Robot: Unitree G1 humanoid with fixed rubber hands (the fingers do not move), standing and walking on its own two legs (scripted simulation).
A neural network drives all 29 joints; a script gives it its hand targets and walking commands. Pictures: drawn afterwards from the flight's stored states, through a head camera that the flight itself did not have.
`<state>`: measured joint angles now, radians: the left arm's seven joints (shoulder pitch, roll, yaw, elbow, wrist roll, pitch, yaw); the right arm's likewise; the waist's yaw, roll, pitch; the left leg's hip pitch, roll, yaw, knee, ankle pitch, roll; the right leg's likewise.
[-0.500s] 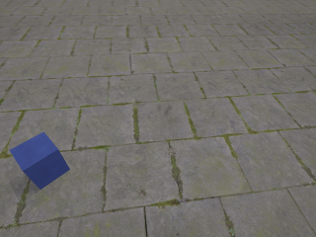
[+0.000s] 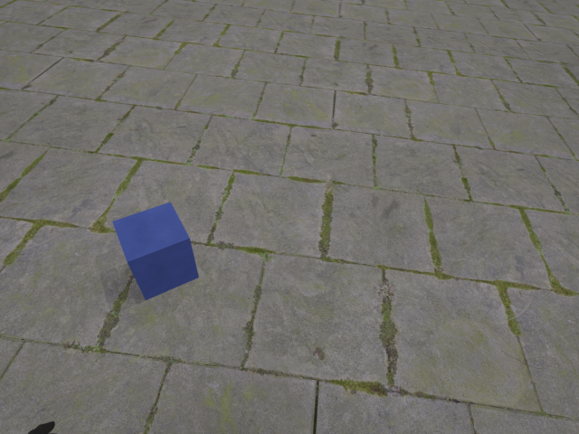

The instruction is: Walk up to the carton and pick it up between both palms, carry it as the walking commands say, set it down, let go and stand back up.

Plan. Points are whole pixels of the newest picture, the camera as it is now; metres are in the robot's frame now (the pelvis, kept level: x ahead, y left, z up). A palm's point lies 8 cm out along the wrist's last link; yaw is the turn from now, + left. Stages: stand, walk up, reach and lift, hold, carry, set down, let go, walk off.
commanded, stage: walk up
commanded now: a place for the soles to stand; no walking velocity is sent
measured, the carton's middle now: (158, 251) +0.87 +0.45 -0.62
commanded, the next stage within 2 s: none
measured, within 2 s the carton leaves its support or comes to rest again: neither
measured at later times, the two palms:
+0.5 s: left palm out of the picture +0.02 +0.44 -0.08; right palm (363, 294) +0.38 -0.14 -0.07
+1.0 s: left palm out of the picture +0.16 +0.48 -0.05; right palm (315, 242) +0.51 -0.06 -0.08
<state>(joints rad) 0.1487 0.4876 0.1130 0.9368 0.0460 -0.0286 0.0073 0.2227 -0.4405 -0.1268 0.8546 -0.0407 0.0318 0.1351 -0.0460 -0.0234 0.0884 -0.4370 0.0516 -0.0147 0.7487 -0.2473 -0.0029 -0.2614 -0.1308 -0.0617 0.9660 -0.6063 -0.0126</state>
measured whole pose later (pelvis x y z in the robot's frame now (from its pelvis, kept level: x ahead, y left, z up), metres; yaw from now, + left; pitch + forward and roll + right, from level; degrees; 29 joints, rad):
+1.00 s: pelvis +0.30 +0.18 +0.02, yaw +31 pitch -3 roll +0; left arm 0.37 0.41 0.07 0.78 0.03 -0.10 -0.04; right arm 0.34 -0.43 -0.06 0.83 -0.01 -0.03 0.06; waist 0.04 0.04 0.06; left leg -0.49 -0.02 -0.06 0.97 -0.38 0.03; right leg -0.25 -0.09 -0.14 0.58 -0.28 -0.02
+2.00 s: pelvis +0.39 +0.26 +0.02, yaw +31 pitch -2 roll +0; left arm 0.12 0.38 0.02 1.00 0.00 0.02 -0.04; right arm 0.19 -0.38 -0.02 1.04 -0.02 -0.04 -0.01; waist -0.01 -0.05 0.05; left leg -0.28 0.04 0.07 0.55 -0.23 -0.01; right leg -0.28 -0.03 -0.04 0.56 -0.25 0.00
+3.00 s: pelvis +0.47 +0.24 +0.03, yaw +32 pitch -2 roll +0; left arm 0.04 0.35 0.00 1.08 -0.01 -0.02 -0.01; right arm 0.09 -0.34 0.00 1.08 0.00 -0.03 0.00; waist -0.01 0.00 0.04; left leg -0.14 0.02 0.01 0.43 -0.26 -0.01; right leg -0.16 -0.04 -0.07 0.42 -0.22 0.01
